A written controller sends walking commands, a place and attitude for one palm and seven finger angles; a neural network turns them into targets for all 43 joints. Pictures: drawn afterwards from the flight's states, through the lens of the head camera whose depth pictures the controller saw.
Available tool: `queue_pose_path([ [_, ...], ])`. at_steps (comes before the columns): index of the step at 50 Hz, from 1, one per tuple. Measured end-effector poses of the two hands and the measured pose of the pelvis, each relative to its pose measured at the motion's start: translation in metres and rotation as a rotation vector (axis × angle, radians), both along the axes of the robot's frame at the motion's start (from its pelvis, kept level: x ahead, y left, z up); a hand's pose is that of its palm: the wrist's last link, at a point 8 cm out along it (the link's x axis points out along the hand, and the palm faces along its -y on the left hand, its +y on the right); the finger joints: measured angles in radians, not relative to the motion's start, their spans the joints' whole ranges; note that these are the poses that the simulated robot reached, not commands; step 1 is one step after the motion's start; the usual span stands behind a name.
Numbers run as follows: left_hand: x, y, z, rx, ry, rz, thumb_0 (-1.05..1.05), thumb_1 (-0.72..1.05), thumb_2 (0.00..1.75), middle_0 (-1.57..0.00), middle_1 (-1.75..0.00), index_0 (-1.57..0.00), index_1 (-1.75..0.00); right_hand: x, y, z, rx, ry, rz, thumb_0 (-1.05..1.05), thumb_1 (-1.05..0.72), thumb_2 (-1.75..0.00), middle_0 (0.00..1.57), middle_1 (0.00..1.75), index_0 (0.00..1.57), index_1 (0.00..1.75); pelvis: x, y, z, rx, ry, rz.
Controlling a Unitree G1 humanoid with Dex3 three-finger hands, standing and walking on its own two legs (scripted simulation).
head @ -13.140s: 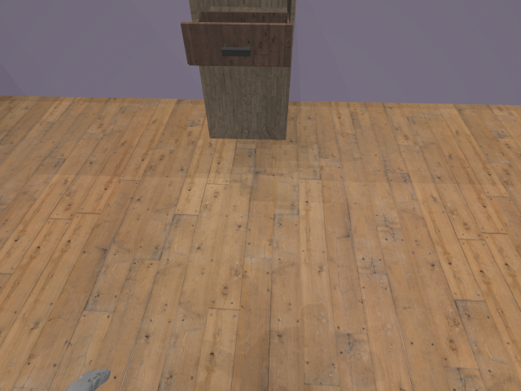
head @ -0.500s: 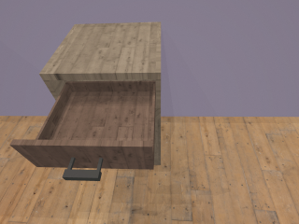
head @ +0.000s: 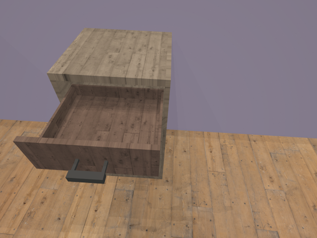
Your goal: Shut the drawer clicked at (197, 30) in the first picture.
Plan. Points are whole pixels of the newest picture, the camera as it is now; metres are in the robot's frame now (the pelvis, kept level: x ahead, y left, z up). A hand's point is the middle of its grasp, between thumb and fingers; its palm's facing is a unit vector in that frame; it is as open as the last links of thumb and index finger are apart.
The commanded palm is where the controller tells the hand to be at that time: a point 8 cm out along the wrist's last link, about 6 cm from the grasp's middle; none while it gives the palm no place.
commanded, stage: come to a stop and stand still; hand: left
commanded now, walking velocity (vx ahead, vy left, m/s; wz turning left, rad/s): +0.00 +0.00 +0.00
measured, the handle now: (88, 169) +0.32 +0.24 -0.07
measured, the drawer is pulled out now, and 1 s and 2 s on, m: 0.30 0.30 0.28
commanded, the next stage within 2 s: look again from close up in 0.14 s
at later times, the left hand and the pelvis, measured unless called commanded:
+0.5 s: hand out of the picture +0.00 +0.17 -0.18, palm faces +0.03 -0.99 -0.12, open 7.4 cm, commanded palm none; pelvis +0.02 +0.03 +0.00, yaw +0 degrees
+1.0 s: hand (72, 214) +0.19 +0.23 -0.04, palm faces +0.20 -0.96 -0.20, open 7.0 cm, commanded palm +0.11 +0.25 -0.06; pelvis +0.01 +0.05 -0.01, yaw +2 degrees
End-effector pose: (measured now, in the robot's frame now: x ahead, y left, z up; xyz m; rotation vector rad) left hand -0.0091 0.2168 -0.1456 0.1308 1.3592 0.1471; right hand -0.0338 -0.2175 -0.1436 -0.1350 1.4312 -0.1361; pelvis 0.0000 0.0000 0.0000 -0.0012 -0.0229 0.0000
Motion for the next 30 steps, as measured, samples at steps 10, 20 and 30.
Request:
queue_pose_path([
  [10, -0.022, -0.002, -0.003, -0.041, 0.078, 0.016, 0.0, 0.9, 0.9, -0.2, -0.3, -0.2, -0.3, -0.014, 0.029, 0.002, 0.029, 0.058, -0.017, 0.0, -0.91, -0.9, 0.2, 0.3, 0.2, 0.3, 0.004, 0.012, 0.002, -0.003, 0.011, -0.004],
  [20, -0.01, 0.001, -0.006, -0.065, 0.064, 0.013, 0.0, 0.9, 0.9, -0.2, -0.3, -0.2, -0.3, 0.013, 0.047, 0.002, 0.029, 0.007, -0.011, 0.0, -0.91, -0.9, 0.2, 0.3, 0.2, 0.3, 0.013, 0.026, 0.002, -0.006, 0.003, -0.009],
  [30, 0.006, 0.015, -0.007, -0.057, 0.037, 0.011, 0.0, 0.91, 0.9, -0.19, -0.3, -0.2, -0.3, 0.035, 0.048, 0.003, 0.002, -0.034, 0.0, 0.01, -0.91, -0.9, 0.2, 0.3, 0.2, 0.3, 0.02, 0.036, 0.002, -0.007, -0.006, -0.011],
])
